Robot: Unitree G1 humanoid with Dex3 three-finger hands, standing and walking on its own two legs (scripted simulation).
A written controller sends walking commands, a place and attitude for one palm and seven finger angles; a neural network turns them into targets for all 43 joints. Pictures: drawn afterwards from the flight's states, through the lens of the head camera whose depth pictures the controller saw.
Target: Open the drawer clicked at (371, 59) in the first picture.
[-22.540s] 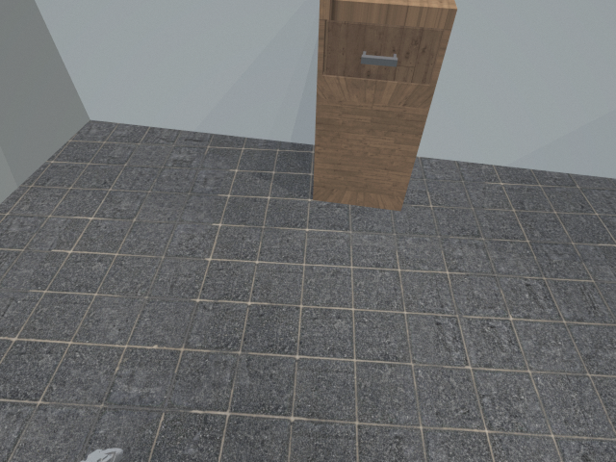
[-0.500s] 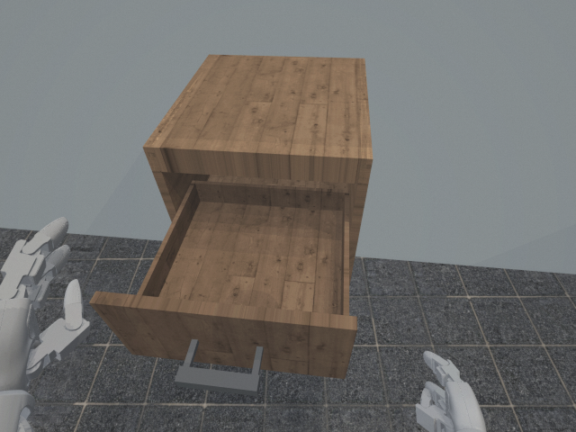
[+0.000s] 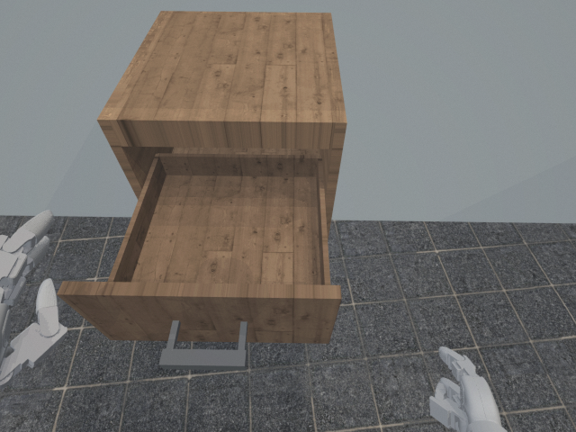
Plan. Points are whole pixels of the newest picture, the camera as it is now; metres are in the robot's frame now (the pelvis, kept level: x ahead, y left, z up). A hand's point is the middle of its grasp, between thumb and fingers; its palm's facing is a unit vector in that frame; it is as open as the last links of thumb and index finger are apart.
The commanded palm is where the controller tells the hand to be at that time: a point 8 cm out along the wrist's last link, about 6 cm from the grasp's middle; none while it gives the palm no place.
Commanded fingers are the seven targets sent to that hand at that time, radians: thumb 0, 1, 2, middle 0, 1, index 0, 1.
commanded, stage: step back with the hand held close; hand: left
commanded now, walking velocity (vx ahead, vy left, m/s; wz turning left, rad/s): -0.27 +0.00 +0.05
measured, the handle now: (207, 344) +0.25 +0.14 -0.05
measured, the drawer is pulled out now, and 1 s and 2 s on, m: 0.29 0.29 0.29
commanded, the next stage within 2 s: stop stepping back and stand still in 0.98 s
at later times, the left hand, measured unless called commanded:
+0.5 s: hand out of the picture +0.14 +0.26 +0.16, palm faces +0.38 -0.80 -0.46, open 7.4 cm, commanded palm +0.07 +0.30 +0.18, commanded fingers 0.00 0.90 0.90 -0.20 -0.30 -0.20 -0.30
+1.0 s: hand out of the picture +0.04 +0.21 +0.16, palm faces +0.33 -0.82 -0.48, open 7.4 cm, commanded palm -0.02 +0.25 +0.18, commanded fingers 0.00 0.90 0.90 -0.20 -0.30 -0.20 -0.30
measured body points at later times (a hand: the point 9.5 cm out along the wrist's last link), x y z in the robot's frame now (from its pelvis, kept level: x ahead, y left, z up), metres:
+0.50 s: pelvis -0.05 +0.01 -0.01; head -0.03 +0.04 +0.44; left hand +0.11 +0.31 +0.18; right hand +0.13 -0.21 -0.08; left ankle +0.02 +0.10 -0.74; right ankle -0.05 -0.10 -0.73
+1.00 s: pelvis -0.16 -0.03 +0.00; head -0.14 -0.02 +0.45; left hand +0.02 +0.25 +0.18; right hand +0.01 -0.28 -0.08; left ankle -0.14 +0.08 -0.73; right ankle -0.19 -0.11 -0.74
